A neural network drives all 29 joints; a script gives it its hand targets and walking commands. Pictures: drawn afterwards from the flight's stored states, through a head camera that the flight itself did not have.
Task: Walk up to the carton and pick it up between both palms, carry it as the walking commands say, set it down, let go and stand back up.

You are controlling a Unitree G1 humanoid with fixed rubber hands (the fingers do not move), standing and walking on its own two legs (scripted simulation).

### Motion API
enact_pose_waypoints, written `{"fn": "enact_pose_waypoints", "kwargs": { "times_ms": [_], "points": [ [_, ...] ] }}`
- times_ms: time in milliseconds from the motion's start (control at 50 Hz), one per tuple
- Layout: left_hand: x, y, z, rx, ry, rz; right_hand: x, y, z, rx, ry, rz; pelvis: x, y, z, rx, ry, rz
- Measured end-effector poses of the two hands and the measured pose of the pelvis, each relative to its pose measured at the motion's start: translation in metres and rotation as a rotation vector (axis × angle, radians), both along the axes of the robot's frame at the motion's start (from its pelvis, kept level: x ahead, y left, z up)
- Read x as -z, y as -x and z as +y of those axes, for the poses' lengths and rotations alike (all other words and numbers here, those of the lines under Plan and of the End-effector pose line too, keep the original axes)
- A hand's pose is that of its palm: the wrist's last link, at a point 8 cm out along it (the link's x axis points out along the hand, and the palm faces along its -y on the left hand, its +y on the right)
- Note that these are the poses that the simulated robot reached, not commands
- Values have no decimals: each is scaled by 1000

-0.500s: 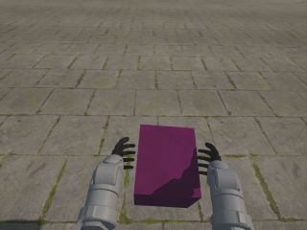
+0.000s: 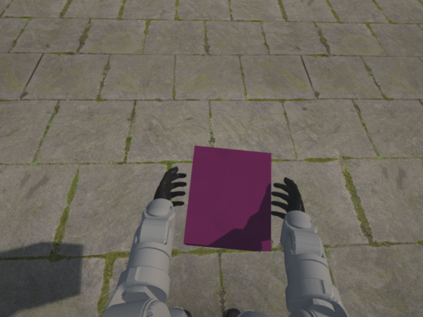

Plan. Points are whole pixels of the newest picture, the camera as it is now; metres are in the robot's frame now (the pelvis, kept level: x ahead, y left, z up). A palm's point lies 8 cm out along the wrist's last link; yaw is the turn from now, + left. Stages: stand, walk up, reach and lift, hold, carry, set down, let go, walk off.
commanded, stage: set down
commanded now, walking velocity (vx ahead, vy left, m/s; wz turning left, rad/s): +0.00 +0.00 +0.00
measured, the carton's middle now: (226, 201) +0.38 -0.03 -0.13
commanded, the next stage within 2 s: none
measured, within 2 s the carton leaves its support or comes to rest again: neither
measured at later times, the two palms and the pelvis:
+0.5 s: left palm (170, 226) +0.32 +0.11 -0.15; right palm (276, 242) +0.29 -0.15 -0.16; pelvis -0.04 +0.01 -0.06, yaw +1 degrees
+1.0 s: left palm (180, 214) +0.38 +0.09 -0.22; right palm (271, 232) +0.34 -0.16 -0.23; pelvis -0.03 +0.01 -0.13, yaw +0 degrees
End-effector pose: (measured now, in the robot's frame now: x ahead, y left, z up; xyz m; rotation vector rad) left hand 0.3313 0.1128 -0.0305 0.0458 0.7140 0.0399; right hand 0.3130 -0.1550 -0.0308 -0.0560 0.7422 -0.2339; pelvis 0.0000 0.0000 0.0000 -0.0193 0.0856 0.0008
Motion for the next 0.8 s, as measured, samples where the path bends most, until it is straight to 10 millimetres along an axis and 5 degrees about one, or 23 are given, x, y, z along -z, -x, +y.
{"fn": "enact_pose_waypoints", "kwargs": {
  "times_ms": [180,440,640,800],
  "points": [
    [39,-7,6,-31,-7,-24,34,-8,9,-15,38,-28,7,1,10,-5,15,165],
    [111,17,3,-98,2,-2,113,20,10,36,-5,-10,49,32,12,-35,32,324],
    [130,-12,-15,-87,-6,-78,143,6,-3,112,-30,-66,89,50,7,-30,22,356],
    [153,-32,-19,-91,-3,-71,166,-10,-6,124,-35,-46,107,46,4,-24,22,418]
  ]
}}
